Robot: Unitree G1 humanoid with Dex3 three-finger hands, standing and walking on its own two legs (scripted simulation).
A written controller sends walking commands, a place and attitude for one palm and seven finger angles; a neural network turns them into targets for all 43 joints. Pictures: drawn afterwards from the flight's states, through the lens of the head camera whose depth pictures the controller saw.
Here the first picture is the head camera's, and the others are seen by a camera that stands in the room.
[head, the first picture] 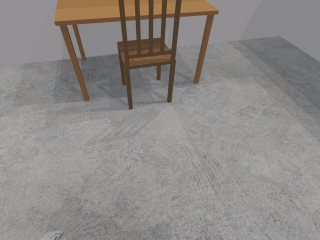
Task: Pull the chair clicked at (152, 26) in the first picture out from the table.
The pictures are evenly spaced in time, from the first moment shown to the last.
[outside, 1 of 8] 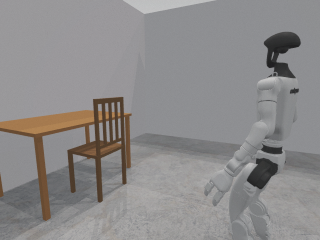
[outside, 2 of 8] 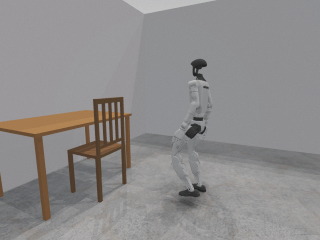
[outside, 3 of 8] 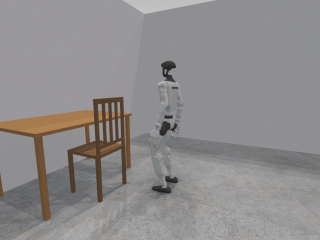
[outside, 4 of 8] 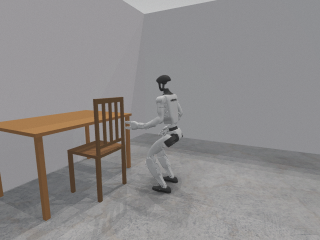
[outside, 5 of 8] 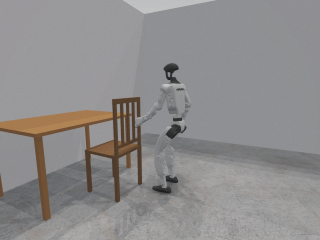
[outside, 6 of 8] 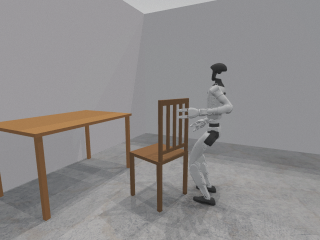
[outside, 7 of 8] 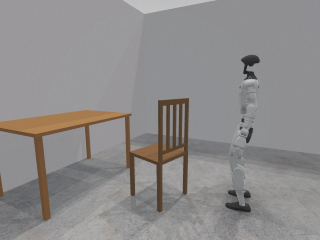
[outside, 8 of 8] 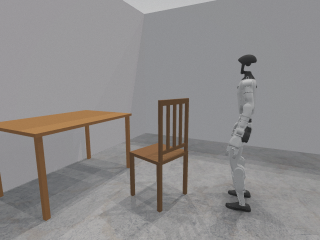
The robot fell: no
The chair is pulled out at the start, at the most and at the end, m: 0.00 0.62 0.62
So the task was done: yes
